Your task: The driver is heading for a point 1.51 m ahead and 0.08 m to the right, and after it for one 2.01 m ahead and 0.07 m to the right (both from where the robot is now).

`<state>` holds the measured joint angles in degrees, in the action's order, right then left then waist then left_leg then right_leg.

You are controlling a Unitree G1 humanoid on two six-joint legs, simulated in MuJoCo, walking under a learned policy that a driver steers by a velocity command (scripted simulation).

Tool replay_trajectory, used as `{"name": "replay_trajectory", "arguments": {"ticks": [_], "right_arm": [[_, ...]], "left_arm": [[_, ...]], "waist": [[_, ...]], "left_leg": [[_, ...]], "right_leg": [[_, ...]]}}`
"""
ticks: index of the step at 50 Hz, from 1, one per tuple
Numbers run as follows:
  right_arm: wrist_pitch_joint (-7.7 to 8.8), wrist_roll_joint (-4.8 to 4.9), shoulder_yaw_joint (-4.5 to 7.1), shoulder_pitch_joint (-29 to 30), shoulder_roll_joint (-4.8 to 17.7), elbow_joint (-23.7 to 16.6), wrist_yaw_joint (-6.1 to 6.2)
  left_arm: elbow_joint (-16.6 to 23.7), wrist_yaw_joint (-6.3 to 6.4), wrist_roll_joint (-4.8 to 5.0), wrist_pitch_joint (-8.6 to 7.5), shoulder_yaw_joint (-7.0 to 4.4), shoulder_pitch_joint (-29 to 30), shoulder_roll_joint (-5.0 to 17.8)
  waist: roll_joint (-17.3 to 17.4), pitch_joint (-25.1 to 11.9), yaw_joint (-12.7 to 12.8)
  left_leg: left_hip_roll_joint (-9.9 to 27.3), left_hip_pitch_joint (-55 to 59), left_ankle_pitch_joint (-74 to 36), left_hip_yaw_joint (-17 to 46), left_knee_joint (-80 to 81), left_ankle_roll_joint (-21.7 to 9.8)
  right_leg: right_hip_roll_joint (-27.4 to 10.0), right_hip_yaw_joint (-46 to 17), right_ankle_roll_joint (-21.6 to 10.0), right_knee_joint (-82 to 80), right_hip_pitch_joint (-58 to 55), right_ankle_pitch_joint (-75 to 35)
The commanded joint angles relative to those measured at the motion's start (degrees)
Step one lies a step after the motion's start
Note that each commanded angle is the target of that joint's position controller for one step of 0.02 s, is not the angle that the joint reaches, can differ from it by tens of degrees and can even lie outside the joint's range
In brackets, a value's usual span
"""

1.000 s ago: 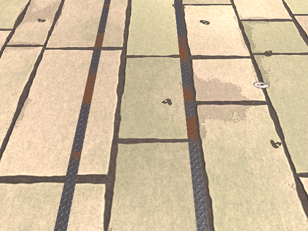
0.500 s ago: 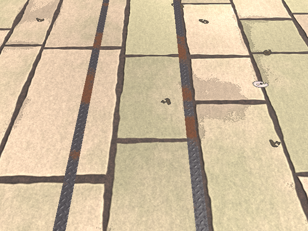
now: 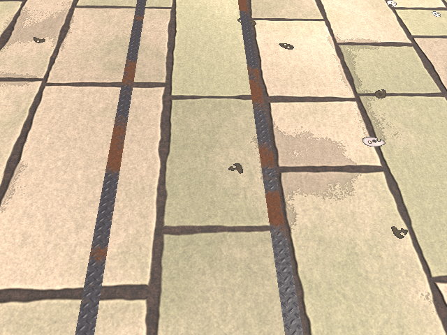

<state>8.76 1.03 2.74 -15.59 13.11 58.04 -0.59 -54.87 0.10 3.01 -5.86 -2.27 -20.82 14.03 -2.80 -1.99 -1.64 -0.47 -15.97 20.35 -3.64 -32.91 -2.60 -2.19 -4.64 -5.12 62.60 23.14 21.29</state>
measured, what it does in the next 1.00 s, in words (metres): walks ahead: right foot, then left foot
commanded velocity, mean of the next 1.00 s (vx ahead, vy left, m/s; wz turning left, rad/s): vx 0.95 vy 0.00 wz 0.00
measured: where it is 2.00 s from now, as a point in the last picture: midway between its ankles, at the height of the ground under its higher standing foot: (232, 79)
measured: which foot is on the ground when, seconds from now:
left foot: down 0.00-0.40, up 0.42-0.88, down 0.90-1.00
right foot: up 0.00-0.36, down 0.38-0.92, up 0.94-1.00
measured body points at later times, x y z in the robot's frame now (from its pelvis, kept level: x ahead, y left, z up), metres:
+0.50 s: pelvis +0.37 -0.04 -0.01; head +0.41 -0.03 +0.44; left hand +0.51 +0.22 -0.13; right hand +0.38 -0.30 -0.15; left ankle +0.17 +0.11 -0.60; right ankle +0.47 -0.13 -0.73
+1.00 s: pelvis +0.83 +0.02 -0.01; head +0.86 +0.03 +0.44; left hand +0.86 +0.29 -0.15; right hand +0.96 -0.24 -0.12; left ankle +0.94 +0.11 -0.73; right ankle +0.63 -0.13 -0.61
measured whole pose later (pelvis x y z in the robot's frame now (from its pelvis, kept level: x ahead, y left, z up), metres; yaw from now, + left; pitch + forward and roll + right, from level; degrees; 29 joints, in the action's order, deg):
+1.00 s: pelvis +0.83 +0.02 -0.01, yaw +0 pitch +1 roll +0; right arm 6.7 0.2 2.5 -10.2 14.9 46.3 -2.5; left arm -52.4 -0.4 2.2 -6.4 -1.0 -20.4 14.7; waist -1.1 2.9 -0.7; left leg -2.4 -27.0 8.3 -3.7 -34.7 -4.1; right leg -1.2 -5.2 -5.6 72.3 12.5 21.4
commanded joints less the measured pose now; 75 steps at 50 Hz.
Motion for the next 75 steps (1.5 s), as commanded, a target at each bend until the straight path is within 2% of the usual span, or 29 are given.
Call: {"name": "replay_trajectory", "arguments": {"ticks": [1,7,15,17,19,20,21,22,23,24,25,28,32,40,43,45,46,47,48,50,53,57,65,68,70,71,72,73,75], "right_arm": [[-0.11,-1.04,-0.53,-8.3,5.0,0.2,-1.32],[-1.39,-0.97,-1.75,-10.6,4.2,0.5,0.55],[-2.45,-0.19,-1.18,-17.3,7.3,-0.2,1.93],[-3.32,-2.03,-0.42,-17.7,9.6,0.0,1.90],[-4.89,-3.37,0.12,-14.3,11.4,-0.8,1.95],[-4.43,-3.89,-1.11,-13.9,7.2,-3.6,1.86],[-1.73,-0.94,-3.43,-21.8,-3.3,-3.8,0.43],[0.60,1.99,-1.49,-15.9,4.7,-4.7,-0.01],[1.08,4.07,-0.78,-6.6,7.3,-8.0,0.06],[1.22,3.05,-1.33,-2.4,5.7,-9.7,0.28],[0.58,1.65,-0.89,-0.8,5.1,-10.0,0.54],[-2.69,1.07,-1.31,-5.0,1.6,-9.9,0.23],[-3.23,-0.83,-1.40,6.1,4.1,-14.2,1.10],[-0.95,0.69,-1.65,23.5,4.3,-20.7,-2.52],[-1.49,1.59,0.74,13.7,9.6,-20.1,-2.53],[-2.99,1.48,2.94,-11.0,14.9,-14.1,-1.03],[-2.68,-0.56,4.49,-16.3,20.9,-12.1,-1.43],[-2.21,-0.84,3.36,-18.3,14.8,-11.0,-1.68],[-1.96,-0.76,2.28,-14.1,10.6,-10.5,-1.48],[-1.32,-1.99,1.32,-5.1,7.6,-11.3,-2.20],[-0.86,-1.66,0.10,-0.4,3.7,-10.7,-2.60],[-0.55,-0.88,0.56,-4.3,6.9,-8.9,-1.24],[-1.45,-1.04,0.13,-13.9,9.0,-6.1,0.93],[-3.18,-3.16,0.89,-12.7,12.4,-7.3,1.73],[-4.72,-4.67,1.50,-8.7,14.3,-8.9,2.52],[-4.91,-4.19,1.58,-4.6,14.6,-10.7,2.85],[-3.28,-4.19,-1.37,-13.3,2.9,-13.2,1.23],[0.18,-0.80,-1.94,-10.5,5.8,-14.9,0.08],[2.88,1.15,-1.26,2.6,9.3,-19.9,0.12]], "left_arm": [[10.5,-1.11,-0.57,-3.19,1.03,10.8,0.7],[13.0,-1.28,-2.10,-0.57,0.46,16.9,2.0],[20.3,-4.55,-0.44,-2.03,0.72,31.6,1.6],[20.8,-4.24,-0.10,-1.58,-0.54,27.6,4.7],[15.2,-2.76,0.65,-0.16,-3.32,4.9,10.4],[11.6,-1.62,-0.24,0.76,-4.36,-7.6,15.4],[10.0,-2.41,-1.52,-0.08,-4.64,-9.6,17.0],[8.2,-2.26,-2.28,-0.23,-3.33,-9.0,10.4],[7.9,-2.21,-3.15,-0.61,-2.43,-5.9,7.1],[7.5,-2.71,-3.69,-1.28,-2.06,-1.6,6.1],[7.6,-3.13,-4.21,-1.94,-1.48,2.9,4.2],[6.1,-3.14,-3.07,-1.89,-0.57,6.8,1.8],[4.8,-1.71,-2.75,-2.47,-1.02,2.8,5.3],[2.2,0.33,-1.51,-0.82,-1.13,-8.6,8.6],[2.2,0.46,-3.95,1.36,-2.04,-7.2,12.0],[4.1,0.74,-5.22,2.39,-1.07,-3.9,10.0],[5.1,-0.82,-3.83,0.47,1.85,-14.9,-2.4],[3.8,-1.03,-0.77,-1.81,1.46,-12.8,1.9],[7.0,-0.89,1.44,-2.68,0.13,-3.1,6.8],[10.0,-0.35,-0.46,-3.27,0.46,6.7,5.5],[9.3,-0.71,-1.16,-0.43,0.34,2.0,3.0],[12.5,-0.01,-2.65,0.59,0.65,11.4,3.6],[17.9,-3.84,-0.47,-1.43,1.00,27.3,3.0],[19.8,-5.05,-0.10,-1.43,-0.73,25.5,6.4],[15.9,-4.45,-0.07,0.09,-3.22,7.1,11.2],[12.5,-3.61,-0.38,1.08,-4.55,-6.8,14.1],[11.7,-3.35,-1.33,1.26,-5.38,-8.5,18.3],[12.3,-2.89,-1.71,0.96,-5.17,-9.0,14.8],[12.2,-2.60,-3.16,-0.10,-3.80,-5.7,9.8]], "waist": [[5.5,5.5,-1.8],[5.2,11.8,-0.1],[7.1,12.3,-1.3],[12.6,6.2,2.7],[16.4,-6.4,15.1],[7.2,-16.4,17.2],[-16.7,-28.2,9.1],[-13.1,-23.0,11.4],[-8.4,-11.7,10.6],[2.7,-5.6,7.7],[5.5,-2.7,4.3],[0.1,3.4,-2.0],[1.3,10.8,-0.2],[2.0,12.6,5.3],[-4.5,3.0,-1.9],[-4.4,-11.8,-13.6],[18.4,-22.6,-5.2],[19.6,-26.0,-7.5],[16.7,-13.8,-7.3],[1.8,-2.7,-3.1],[5.4,1.4,3.8],[4.3,9.2,2.3],[3.9,12.4,-3.0],[9.0,5.8,0.6],[14.0,-4.4,10.6],[10.8,-9.1,17.5],[-12.4,-14.8,7.8],[-11.4,-22.8,9.6],[1.9,-7.7,8.2]], "left_leg": [[20.2,22.1,17.7,34.5,22.1,-10.9],[11.7,7.4,-5.4,13.7,29.9,-8.7],[13.9,21.2,-33.2,3.1,30.2,-6.5],[15.6,27.5,-63.7,2.7,19.6,-5.6],[14.8,20.5,-78.1,0.7,-7.6,-3.6],[11.0,0.9,-54.2,2.6,-29.1,-3.3],[-2.5,-19.0,1.1,10.2,-50.2,-0.9],[0.3,-25.2,2.2,15.9,-54.0,-4.3],[2.8,-28.9,1.2,13.0,-55.2,-5.1],[5.2,-26.9,-1.6,12.1,-51.7,-5.1],[7.8,-22.9,-4.4,11.8,-47.1,-5.2],[11.3,-19.8,-4.5,10.9,-42.3,-3.2],[12.4,-28.5,-17.9,7.9,-28.8,0.6],[5.2,-22.2,-33.2,2.2,4.4,-0.2],[-0.4,-12.9,-20.3,-0.6,1.7,-3.4],[4.4,21.6,-12.3,5.7,-4.8,-6.6],[19.2,44.6,18.1,40.3,3.5,-17.5],[20.2,47.2,29.5,56.7,16.9,-16.1],[19.1,40.0,23.4,48.2,18.4,-12.3],[14.7,18.9,3.8,32.3,19.1,-9.9],[11.0,5.1,0.0,22.4,22.9,-10.7],[10.0,1.2,-8.4,15.2,27.9,-10.9],[10.6,17.7,-27.4,-1.5,30.5,-4.6],[12.4,28.9,-67.7,-4.6,18.8,-1.4],[13.5,28.7,-88.9,-4.9,-4.4,-0.9],[11.5,15.5,-81.6,-5.4,-23.6,0.2],[0.5,-15.8,-13.7,0.3,-50.0,4.1],[-4.9,-26.5,6.1,11.1,-58.6,2.5],[0.9,-29.2,-0.7,13.6,-50.1,-2.2]], "right_leg": [[-5.6,-1.7,-2.8,16.5,40.6,-9.0],[-6.4,4.0,3.5,-3.2,31.4,-22.5],[0.2,9.3,0.7,-30.7,17.5,-27.5],[4.3,11.6,-1.1,-29.3,9.6,-20.3],[5.6,11.2,-4.4,-27.8,-17.4,-15.3],[-7.0,-6.6,-6.5,-23.7,-41.2,-2.4],[-19.8,-42.4,-16.3,-40.3,-57.0,27.3],[-17.4,-48.2,-12.9,-49.4,-53.3,30.1],[-16.1,-36.1,-10.4,-48.1,-44.3,19.5],[-14.2,-28.2,-9.5,-49.4,-32.3,8.2],[-11.3,-21.2,-8.3,-49.7,-22.4,2.0],[-9.1,-12.8,-9.3,-54.4,-7.7,2.6],[-7.4,-5.5,-9.2,-59.2,-3.9,-6.0],[-9.4,3.8,-5.4,-59.6,-23.9,-23.7],[-11.9,4.4,-3.4,-43.5,-36.0,-61.8],[-9.3,5.8,-1.4,-10.5,-18.1,-60.1],[3.3,1.8,2.0,15.3,8.4,-14.7],[4.9,-6.0,-0.2,20.8,15.0,4.0],[1.5,-4.4,-2.0,22.6,21.0,2.1],[-3.0,-2.8,-2.5,15.8,17.6,-4.2],[-7.4,-2.5,-1.2,10.1,12.2,-7.6],[-8.9,0.2,2.5,-2.5,21.1,-18.6],[-1.0,6.6,0.3,-31.4,17.7,-38.0],[6.1,12.9,-2.0,-30.4,11.8,-29.5],[8.8,13.0,-5.1,-25.6,-5.6,-21.3],[6.2,6.8,-6.7,-27.7,-24.5,-20.0],[-6.9,-21.8,-18.0,-27.2,-49.3,-0.7],[-13.5,-48.4,-22.6,-43.1,-55.9,18.8],[-9.5,-39.6,-14.9,-48.2,-40.6,8.7]]}}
